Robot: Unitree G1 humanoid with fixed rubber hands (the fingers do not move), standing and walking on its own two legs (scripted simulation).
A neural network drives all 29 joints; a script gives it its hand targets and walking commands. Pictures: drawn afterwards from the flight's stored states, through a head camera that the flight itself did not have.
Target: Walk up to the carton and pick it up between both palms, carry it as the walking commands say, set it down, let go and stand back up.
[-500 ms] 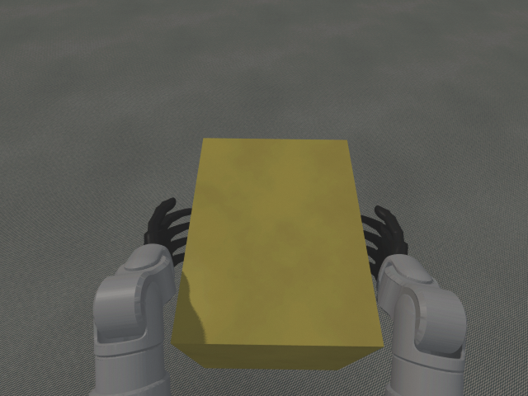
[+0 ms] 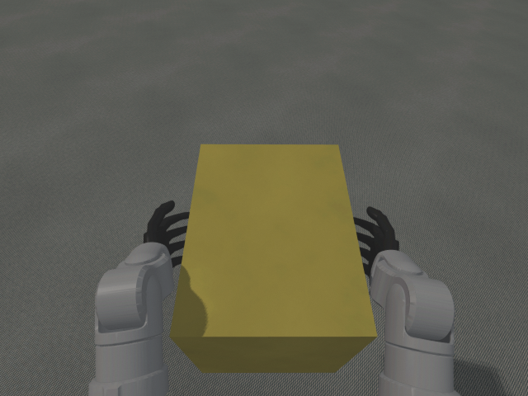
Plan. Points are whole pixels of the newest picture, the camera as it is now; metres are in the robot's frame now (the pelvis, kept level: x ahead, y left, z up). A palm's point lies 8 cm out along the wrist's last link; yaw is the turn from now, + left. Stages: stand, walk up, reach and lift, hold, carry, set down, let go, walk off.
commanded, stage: carry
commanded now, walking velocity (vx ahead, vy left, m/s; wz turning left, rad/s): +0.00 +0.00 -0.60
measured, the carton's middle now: (269, 260) +0.33 +0.02 +0.03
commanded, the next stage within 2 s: none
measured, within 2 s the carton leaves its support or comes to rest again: neither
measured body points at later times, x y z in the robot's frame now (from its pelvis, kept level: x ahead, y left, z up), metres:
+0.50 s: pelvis -0.05 -0.07 +0.00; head -0.03 -0.09 +0.44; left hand +0.29 -0.03 +0.08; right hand +0.18 -0.32 +0.08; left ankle +0.00 +0.06 -0.69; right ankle -0.03 -0.16 -0.73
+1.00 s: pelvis -0.13 -0.11 -0.01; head -0.12 -0.11 +0.44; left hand +0.20 -0.15 +0.08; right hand +0.01 -0.40 +0.08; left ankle -0.02 +0.04 -0.73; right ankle -0.18 -0.20 -0.73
